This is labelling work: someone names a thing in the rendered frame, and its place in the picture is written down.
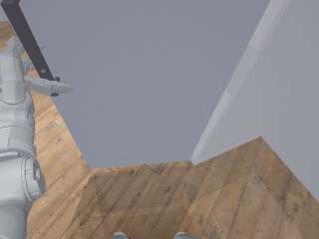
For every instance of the robot left hand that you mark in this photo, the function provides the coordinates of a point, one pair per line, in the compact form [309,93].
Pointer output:
[15,69]

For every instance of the robot right shin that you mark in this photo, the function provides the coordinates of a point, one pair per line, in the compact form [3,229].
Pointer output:
[178,233]

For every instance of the robot left shin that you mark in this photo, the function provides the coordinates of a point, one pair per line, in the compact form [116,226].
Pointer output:
[119,233]

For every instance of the robot left forearm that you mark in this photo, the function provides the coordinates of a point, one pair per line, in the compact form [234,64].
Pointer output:
[17,124]

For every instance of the handle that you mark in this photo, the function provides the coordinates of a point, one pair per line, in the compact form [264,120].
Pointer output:
[25,35]

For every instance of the robot shin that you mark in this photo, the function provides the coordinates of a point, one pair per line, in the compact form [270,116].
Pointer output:
[178,233]
[119,233]

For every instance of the left robot upper arm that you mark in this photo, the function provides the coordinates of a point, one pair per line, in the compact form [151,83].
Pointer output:
[21,183]

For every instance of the fridge door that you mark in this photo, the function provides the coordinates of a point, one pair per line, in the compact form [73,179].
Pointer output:
[147,75]

